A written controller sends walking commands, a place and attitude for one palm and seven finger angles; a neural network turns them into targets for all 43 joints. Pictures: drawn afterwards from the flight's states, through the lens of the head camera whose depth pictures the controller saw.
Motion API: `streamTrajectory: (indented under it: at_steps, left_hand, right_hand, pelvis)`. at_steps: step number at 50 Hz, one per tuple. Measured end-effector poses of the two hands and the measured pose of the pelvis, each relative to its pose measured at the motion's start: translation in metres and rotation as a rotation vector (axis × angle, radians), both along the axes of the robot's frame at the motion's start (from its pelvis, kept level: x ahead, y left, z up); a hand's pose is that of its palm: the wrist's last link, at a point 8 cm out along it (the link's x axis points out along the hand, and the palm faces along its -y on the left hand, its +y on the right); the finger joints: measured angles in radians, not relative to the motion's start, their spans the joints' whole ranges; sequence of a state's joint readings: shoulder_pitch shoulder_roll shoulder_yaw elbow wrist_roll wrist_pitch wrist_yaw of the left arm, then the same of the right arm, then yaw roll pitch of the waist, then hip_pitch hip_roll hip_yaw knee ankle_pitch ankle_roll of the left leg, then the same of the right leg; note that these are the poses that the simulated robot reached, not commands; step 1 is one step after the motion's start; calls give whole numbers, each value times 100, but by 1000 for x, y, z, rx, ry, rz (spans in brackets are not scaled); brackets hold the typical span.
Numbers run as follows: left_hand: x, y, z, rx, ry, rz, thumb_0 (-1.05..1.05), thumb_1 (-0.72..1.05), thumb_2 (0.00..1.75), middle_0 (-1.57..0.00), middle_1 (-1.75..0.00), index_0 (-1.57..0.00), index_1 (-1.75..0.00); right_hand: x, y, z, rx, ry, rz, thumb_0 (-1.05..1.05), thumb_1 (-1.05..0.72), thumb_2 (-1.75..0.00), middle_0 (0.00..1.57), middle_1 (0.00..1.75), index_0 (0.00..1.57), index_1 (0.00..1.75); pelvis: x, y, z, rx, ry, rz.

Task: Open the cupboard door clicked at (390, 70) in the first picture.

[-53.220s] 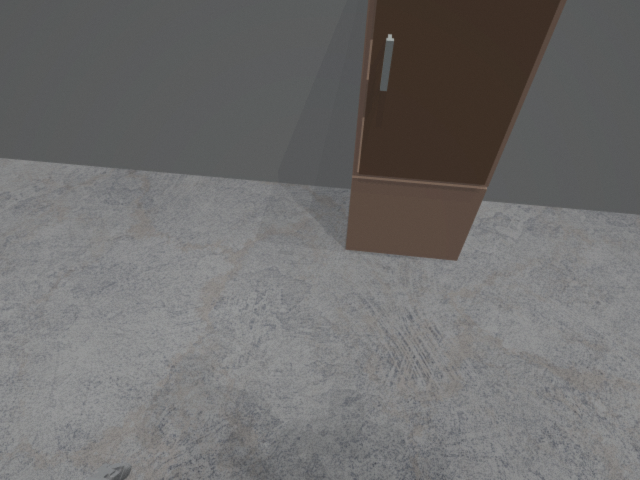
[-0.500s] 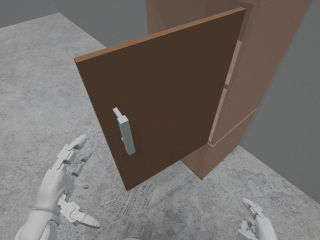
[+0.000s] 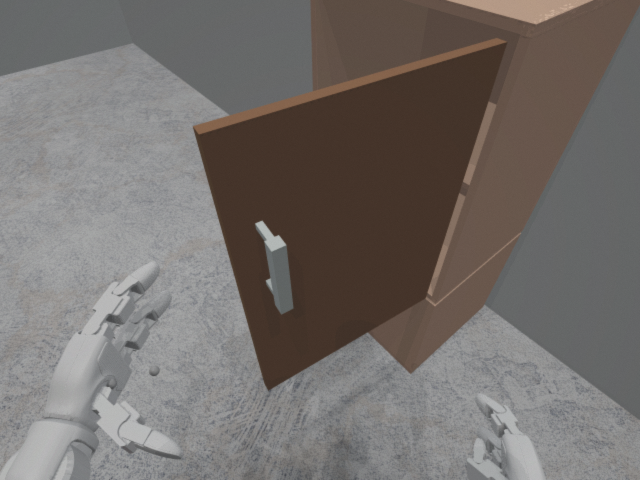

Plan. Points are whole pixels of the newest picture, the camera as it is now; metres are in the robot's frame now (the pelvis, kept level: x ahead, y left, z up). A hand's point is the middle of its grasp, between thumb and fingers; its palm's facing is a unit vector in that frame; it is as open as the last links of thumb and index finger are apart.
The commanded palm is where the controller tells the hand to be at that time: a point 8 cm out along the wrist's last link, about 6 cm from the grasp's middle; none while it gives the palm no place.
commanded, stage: draw the hand back to the body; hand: left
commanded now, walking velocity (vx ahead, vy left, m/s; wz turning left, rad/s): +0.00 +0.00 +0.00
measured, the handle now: (273, 268) +0.36 +0.09 +0.09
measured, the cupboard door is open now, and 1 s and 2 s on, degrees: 82 82 82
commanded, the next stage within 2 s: step back with the hand held close in 1.22 s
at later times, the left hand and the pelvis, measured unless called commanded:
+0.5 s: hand (90, 334) +0.22 +0.25 +0.14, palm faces +0.34 -0.87 -0.36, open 13.3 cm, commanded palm +0.18 +0.29 +0.17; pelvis +0.02 +0.01 +0.03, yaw -1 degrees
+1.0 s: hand (73, 286) +0.25 +0.26 +0.19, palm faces +0.43 -0.81 -0.40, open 7.9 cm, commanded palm +0.20 +0.29 +0.21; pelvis +0.04 -0.01 +0.04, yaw -2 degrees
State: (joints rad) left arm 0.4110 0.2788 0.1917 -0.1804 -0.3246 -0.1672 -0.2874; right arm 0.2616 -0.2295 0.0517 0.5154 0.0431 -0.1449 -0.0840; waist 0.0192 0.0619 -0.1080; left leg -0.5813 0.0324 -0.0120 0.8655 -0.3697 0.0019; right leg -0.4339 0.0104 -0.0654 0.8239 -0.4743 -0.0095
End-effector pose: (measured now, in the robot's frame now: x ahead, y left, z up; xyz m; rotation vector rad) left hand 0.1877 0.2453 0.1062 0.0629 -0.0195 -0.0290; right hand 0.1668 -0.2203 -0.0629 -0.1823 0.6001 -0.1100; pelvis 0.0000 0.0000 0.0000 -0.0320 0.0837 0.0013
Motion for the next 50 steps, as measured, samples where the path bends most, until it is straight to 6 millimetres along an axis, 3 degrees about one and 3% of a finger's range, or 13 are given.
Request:
streamTrajectory:
  at_steps: [8,13,21,30,45,50]
  left_hand:
    - [-3,12,13,5,-6,-3,-2,-47,31,-15,-30,-15,-30]
    - [-6,21,34,167,-12,184,-2,-37,35,-16,-30,-15,-30]
    - [-9,34,43,272,42,348,-1,-13,46,-17,-30,-16,-30]
    - [5,47,72,340,-26,414,-1,18,59,-18,-30,-18,-30]
    - [17,52,102,393,-99,471,0,69,81,-20,-30,-20,-30]
    - [17,45,99,383,-83,475,1,81,86,-20,-30,-20,-30]
  right_hand:
    - [6,2,14,-26,-40,19,2,-91,-90,20,30,20,30]
    - [9,5,22,-48,-26,9,2,-91,-90,20,30,20,30]
    - [13,12,23,-53,48,14,1,-91,-90,20,30,20,30]
    - [29,14,25,-36,73,21,2,-91,-90,20,30,20,30]
    - [50,-4,29,-31,83,15,1,-91,-90,20,30,20,30]
    - [49,-11,27,-25,93,11,1,-91,-90,20,30,20,30]
  pelvis:
    - [-1,3,6,-6,-25,6]
    - [3,5,16,-2,-51,-8]
    - [14,10,30,11,-85,-17]
    - [31,12,38,25,-113,-31]
    - [44,-1,42,32,-124,-40]
    - [44,-6,43,34,-125,-39]
